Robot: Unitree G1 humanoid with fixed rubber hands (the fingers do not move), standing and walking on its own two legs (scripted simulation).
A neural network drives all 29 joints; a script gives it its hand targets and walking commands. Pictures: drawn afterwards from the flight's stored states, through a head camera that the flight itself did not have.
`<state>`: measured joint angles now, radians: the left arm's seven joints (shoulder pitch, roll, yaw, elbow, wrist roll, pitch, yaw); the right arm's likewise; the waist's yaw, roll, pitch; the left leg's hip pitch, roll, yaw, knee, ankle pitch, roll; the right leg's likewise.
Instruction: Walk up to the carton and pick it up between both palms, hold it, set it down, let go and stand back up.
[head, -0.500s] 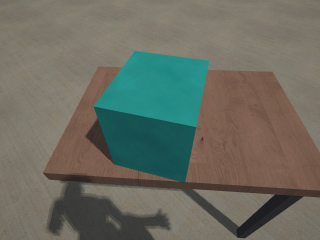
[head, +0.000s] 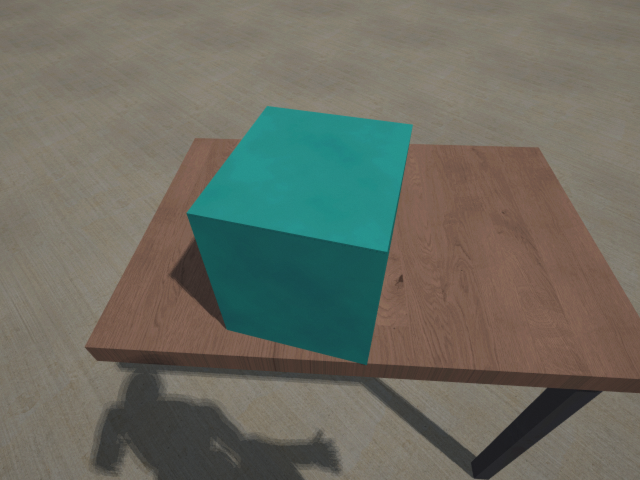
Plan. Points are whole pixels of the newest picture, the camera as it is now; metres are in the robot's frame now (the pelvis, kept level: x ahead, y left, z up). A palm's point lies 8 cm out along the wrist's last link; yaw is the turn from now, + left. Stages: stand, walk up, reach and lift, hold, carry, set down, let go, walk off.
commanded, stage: stand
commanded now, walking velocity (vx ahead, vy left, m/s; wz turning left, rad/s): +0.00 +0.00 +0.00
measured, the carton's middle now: (315, 231) +0.45 +0.00 +0.07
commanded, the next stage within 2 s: none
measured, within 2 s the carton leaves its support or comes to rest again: neither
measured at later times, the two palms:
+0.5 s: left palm out of the picture +0.06 +0.31 -0.11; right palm out of the picture +0.07 -0.30 -0.11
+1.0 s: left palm out of the picture +0.07 +0.30 -0.11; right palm out of the picture +0.06 -0.31 -0.11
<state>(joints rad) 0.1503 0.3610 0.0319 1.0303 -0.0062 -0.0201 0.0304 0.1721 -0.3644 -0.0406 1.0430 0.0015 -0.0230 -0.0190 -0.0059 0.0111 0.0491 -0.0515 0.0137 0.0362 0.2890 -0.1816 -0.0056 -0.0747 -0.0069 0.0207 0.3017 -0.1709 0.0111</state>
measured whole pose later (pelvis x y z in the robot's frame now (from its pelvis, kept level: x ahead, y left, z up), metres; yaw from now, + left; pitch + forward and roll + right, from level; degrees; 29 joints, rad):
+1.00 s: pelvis +0.00 +0.00 +0.00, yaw +0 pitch -3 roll +0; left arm 0.17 0.35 0.02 1.04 0.00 -0.02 0.03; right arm 0.18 -0.37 -0.03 1.04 0.00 -0.02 -0.03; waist -0.01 0.01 0.06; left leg -0.06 0.02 0.04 0.30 -0.19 -0.01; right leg -0.07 0.00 0.02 0.30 -0.17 0.01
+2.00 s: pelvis +0.00 +0.01 +0.00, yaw +0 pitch -3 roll +0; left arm 0.18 0.37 0.02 1.04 0.00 -0.02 0.03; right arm 0.17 -0.37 -0.04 1.03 0.00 -0.02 -0.02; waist 0.00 0.00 0.06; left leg -0.06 0.01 0.03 0.29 -0.19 0.00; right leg -0.07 -0.02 0.01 0.30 -0.17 0.02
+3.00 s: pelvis -0.01 +0.02 -0.01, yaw -6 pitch -3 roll +2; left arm 0.30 0.44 0.05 0.88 0.01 0.00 0.08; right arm 0.16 -0.39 -0.08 0.86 -0.02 0.05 0.03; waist 0.00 0.00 0.08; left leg -0.14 0.00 0.15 0.47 -0.29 0.03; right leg -0.24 -0.02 0.06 0.60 -0.32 -0.02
